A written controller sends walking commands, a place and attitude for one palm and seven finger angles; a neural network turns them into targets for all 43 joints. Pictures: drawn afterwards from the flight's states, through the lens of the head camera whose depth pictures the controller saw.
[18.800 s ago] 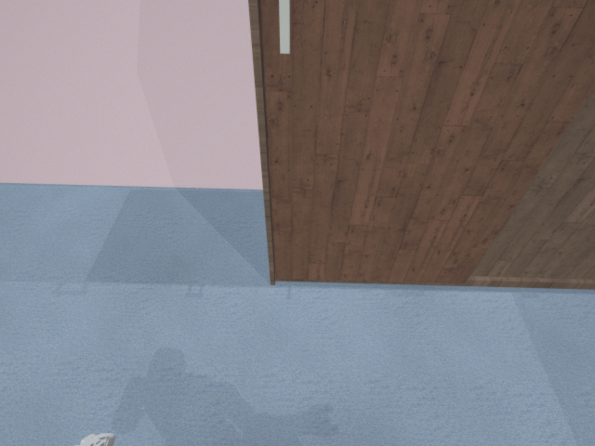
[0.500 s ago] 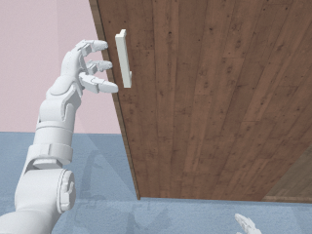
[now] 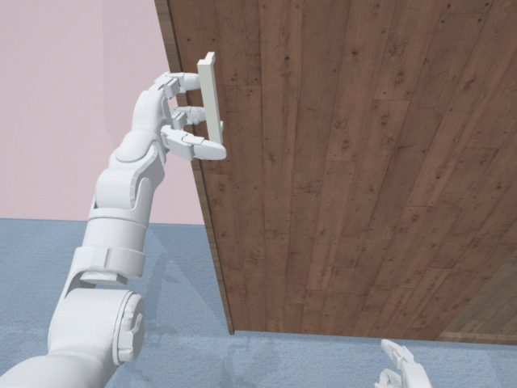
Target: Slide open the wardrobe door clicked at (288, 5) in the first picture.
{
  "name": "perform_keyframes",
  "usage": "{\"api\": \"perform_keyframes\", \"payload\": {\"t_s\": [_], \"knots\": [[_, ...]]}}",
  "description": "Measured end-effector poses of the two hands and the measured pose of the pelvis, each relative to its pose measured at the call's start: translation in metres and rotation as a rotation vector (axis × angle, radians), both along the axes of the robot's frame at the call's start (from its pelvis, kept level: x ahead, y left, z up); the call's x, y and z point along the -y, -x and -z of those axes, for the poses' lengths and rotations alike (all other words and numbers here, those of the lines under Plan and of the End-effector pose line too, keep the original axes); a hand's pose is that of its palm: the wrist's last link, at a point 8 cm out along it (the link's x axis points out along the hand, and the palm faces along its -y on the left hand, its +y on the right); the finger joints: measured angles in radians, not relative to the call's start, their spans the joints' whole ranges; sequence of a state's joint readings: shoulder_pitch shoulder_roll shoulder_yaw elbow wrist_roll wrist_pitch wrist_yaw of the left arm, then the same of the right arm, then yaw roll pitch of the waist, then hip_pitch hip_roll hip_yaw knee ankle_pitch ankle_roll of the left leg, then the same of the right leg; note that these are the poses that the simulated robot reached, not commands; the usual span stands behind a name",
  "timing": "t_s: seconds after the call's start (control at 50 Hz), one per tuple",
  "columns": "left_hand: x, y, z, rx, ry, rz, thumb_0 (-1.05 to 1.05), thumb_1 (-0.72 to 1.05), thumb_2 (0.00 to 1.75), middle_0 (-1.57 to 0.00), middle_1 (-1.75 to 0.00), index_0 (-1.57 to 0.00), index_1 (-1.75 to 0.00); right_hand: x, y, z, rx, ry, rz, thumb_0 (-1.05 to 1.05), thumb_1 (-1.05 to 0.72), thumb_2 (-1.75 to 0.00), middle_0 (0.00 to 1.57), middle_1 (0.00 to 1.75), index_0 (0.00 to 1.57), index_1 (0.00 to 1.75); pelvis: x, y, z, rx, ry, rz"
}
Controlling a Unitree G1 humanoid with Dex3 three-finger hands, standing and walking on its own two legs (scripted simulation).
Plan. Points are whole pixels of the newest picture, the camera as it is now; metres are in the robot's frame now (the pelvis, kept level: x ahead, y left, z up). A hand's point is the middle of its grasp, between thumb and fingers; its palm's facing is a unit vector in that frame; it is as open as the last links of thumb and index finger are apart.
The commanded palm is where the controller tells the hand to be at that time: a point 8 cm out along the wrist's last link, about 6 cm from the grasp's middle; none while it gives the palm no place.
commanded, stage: feel for the door with the fingertips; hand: left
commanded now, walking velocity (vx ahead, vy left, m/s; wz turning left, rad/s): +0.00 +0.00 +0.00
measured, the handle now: (213, 101) +0.49 +0.11 +0.24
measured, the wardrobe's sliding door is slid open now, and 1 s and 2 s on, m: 0.00 0.00 0.00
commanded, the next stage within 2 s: slide the fingers in behind the handle in 0.56 s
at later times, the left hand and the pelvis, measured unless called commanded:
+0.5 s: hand (197, 112) +0.44 +0.12 +0.25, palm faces +0.00 -1.00 +0.00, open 14.0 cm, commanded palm +0.42 +0.17 +0.24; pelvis +0.00 +0.00 +0.00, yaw +0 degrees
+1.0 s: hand (196, 115) +0.44 +0.12 +0.24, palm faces +0.00 -1.00 +0.00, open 14.0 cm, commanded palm +0.41 +0.17 +0.24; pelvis +0.00 +0.00 +0.00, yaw +0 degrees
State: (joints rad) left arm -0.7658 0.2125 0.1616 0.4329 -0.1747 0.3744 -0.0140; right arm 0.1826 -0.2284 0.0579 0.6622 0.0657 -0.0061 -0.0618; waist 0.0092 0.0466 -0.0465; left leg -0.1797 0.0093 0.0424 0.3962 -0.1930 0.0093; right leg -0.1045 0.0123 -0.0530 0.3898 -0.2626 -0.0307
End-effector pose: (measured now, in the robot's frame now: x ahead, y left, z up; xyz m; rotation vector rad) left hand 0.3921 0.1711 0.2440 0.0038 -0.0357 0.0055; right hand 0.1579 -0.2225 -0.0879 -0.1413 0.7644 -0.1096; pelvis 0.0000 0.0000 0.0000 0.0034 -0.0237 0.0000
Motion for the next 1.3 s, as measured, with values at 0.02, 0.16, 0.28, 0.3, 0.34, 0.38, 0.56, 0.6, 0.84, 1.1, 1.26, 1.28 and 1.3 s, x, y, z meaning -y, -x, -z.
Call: {"api": "perform_keyframes", "payload": {"t_s": [0.02, 0.16, 0.28, 0.3, 0.34, 0.38, 0.56, 0.6, 0.84, 1.1, 1.26, 1.28, 1.3], "knots": [[0.000, 0.000, 0.000, -0.001, -0.002, -0.002, -0.01, -0.51, 0.30, -0.30, -1.20, -0.29, -1.20, 0.000, -0.001, 0.000, 0.000, 0.000, -0.003, 0.01, -0.91, -0.90, 0.20, 0.30, 0.20, 0.30, 0.000, 0.000, 0.000, 0.000, 0.000, -0.001], [-0.005, -0.004, -0.004, -0.002, 0.001, -0.010, -0.01, -0.51, 0.30, -0.30, -1.20, -0.30, -1.20, 0.004, 0.004, 0.002, -0.021, 0.011, 0.001, 0.01, -0.91, -0.90, 0.20, 0.30, 0.20, 0.30, 0.003, 0.000, 0.000, -0.001, 0.001, -0.005], [-0.009, -0.008, -0.003, -0.008, -0.003, -0.007, -0.01, -0.51, 0.30, -0.30, -1.20, -0.30, -1.20, 0.012, 0.018, 0.008, -0.059, 0.025, 0.022, 0.01, -0.91, -0.90, 0.20, 0.30, 0.20, 0.30, 0.003, 0.001, 0.000, -0.006, 0.002, -0.008], [-0.009, -0.009, -0.003, -0.012, -0.004, -0.005, -0.01, -0.51, 0.30, -0.30, -1.20, -0.30, -1.20, 0.013, 0.020, 0.009, -0.065, 0.027, 0.026, 0.01, -0.91, -0.90, 0.20, 0.30, 0.20, 0.30, 0.003, 0.001, 0.000, -0.007, 0.002, -0.009], [-0.008, -0.012, -0.001, -0.017, -0.004, -0.002, -0.01, -0.51, 0.30, -0.30, -1.20, -0.30, -1.20, 0.016, 0.025, 0.010, -0.079, 0.033, 0.033, 0.01, -0.91, -0.90, 0.20, 0.30, 0.20, 0.30, 0.003, 0.001, 0.000, -0.009, 0.002, -0.010], [-0.006, -0.015, -0.001, -0.018, 0.001, 0.000, -0.01, -0.51, 0.30, -0.30, -1.20, -0.30, -1.20, 0.018, 0.031, 0.012, -0.091, 0.037, 0.041, 0.01, -0.91, -0.90, 0.20, 0.30, 0.20, 0.30, 0.003, 0.002, 0.000, -0.013, 0.003, -0.010], [-0.003, -0.027, -0.001, -0.010, -0.001, 0.000, -0.01, -0.50, 0.30, -0.31, -1.21, -0.30, -1.20, 0.022, 0.050, 0.018, -0.129, 0.039, 0.073, 0.01, -0.91, -0.90, 0.20, 0.30, 0.20, 0.30, 0.001, 0.001, 0.000, -0.026, 0.003, -0.001], [-0.004, -0.028, -0.001, -0.011, 0.001, 0.002, -0.01, -0.50, 0.30, -0.32, -1.22, -0.31, -1.20, 0.022, 0.053, 0.019, -0.137, 0.040, 0.074, 0.01, -0.91, -0.90, 0.20, 0.30, 0.20, 0.30, 0.001, 0.001, 0.000, -0.029, 0.004, -0.001], [-0.005, -0.029, 0.000, 0.000, 0.007, 0.005, -0.01, -0.50, 0.30, -0.34, -1.23, -0.32, -1.21, 0.017, 0.055, 0.019, -0.126, 0.031, 0.076, 0.01, -0.91, -0.90, 0.20, 0.30, 0.20, 0.30, -0.002, 0.002, 0.000, -0.032, 0.005, 0.003], [-0.005, -0.025, 0.005, -0.004, 0.007, 0.007, -0.01, -0.51, 0.30, -0.31, -1.20, -0.30, -1.20, 0.012, 0.038, 0.012, -0.086, 0.032, 0.060, 0.01, -0.91, -0.90, 0.20, 0.30, 0.20, 0.30, -0.004, 0.001, 0.000, -0.029, 0.006, 0.003], [0.000, -0.025, 0.004, -0.006, 0.015, 0.010, -0.01, -0.51, 0.30, -0.30, -1.20, -0.30, -1.20, 0.009, 0.028, 0.011, -0.075, 0.029, 0.047, 0.01, -0.91, -0.90, 0.20, 0.30, 0.20, 0.30, -0.005, -0.002, 0.000, -0.030, 0.005, 0.003], [0.001, -0.026, 0.004, -0.005, 0.016, 0.010, -0.01, -0.51, 0.30, -0.30, -1.20, -0.30, -1.20, 0.008, 0.027, 0.010, -0.075, 0.028, 0.047, 0.01, -0.91, -0.90, 0.20, 0.30, 0.20, 0.30, -0.005, -0.003, 0.000, -0.030, 0.005, 0.003], [0.001, -0.026, 0.004, -0.006, 0.015, 0.011, -0.01, -0.51, 0.30, -0.30, -1.20, -0.30, -1.20, 0.008, 0.026, 0.011, -0.075, 0.026, 0.045, 0.01, -0.91, -0.90, 0.20, 0.30, 0.20, 0.30, -0.005, -0.003, 0.000, -0.030, 0.005, 0.003]]}}
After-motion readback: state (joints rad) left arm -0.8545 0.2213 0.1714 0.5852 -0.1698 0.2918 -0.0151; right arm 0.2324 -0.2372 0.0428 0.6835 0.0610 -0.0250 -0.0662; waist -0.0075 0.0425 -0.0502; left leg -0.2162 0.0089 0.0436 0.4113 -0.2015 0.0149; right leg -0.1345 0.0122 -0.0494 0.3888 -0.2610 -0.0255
